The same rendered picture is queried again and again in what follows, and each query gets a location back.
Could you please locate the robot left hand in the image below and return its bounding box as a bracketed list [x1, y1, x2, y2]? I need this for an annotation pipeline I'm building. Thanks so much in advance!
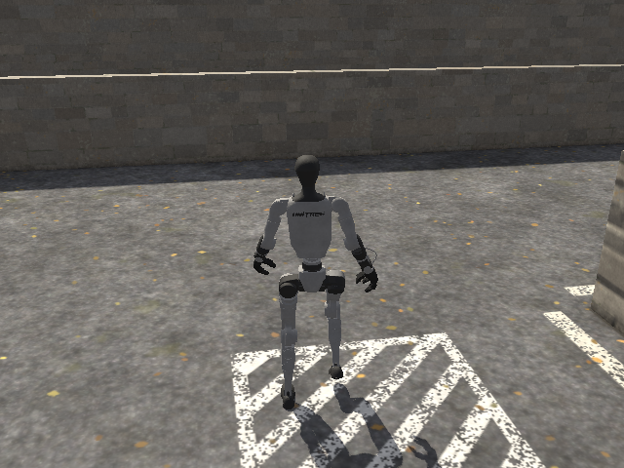
[253, 258, 276, 275]

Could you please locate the right robot upper arm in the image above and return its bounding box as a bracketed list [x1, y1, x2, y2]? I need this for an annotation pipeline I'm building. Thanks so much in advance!
[329, 196, 360, 251]

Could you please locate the right robot forearm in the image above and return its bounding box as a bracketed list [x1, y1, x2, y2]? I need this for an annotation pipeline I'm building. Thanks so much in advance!
[351, 234, 374, 274]

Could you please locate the robot right hand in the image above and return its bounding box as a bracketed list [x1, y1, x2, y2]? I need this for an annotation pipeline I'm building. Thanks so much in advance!
[356, 268, 378, 293]

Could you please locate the left robot upper arm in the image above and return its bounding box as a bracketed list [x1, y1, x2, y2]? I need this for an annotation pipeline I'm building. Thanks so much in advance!
[260, 198, 289, 251]

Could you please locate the left robot forearm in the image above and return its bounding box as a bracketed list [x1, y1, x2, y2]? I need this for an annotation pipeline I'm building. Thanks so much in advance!
[254, 235, 269, 262]

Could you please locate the robot head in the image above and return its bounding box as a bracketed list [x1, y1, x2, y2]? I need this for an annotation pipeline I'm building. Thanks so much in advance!
[292, 155, 326, 202]

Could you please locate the robot left thigh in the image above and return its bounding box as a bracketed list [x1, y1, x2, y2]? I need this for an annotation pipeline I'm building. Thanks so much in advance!
[279, 273, 298, 346]

